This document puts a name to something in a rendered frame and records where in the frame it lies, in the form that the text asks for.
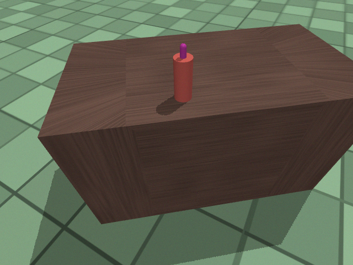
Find bottle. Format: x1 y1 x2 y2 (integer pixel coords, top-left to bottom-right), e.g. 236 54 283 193
173 43 194 102

